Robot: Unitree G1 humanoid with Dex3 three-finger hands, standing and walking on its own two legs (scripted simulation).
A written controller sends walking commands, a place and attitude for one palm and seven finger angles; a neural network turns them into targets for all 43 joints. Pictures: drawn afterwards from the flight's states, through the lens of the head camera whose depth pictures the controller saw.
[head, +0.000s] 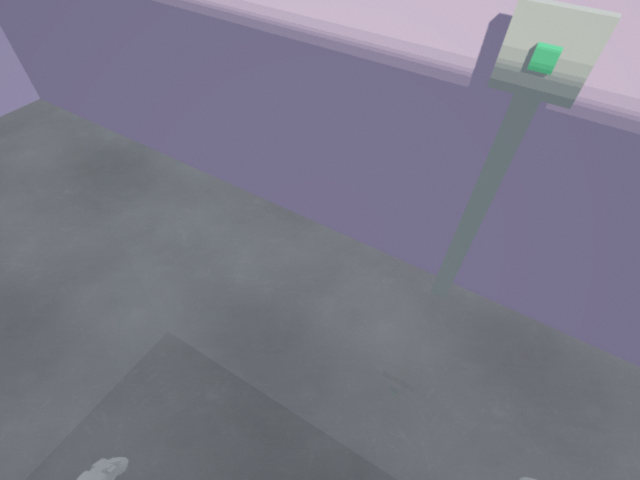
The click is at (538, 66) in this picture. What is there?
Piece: button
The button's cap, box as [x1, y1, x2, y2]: [527, 42, 563, 74]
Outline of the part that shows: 539,42 527,68 550,74 563,47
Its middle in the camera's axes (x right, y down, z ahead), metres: +0.46 -0.37 +0.79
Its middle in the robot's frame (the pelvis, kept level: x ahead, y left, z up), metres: +0.88 -0.41 +0.15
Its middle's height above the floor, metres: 0.92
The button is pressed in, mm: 0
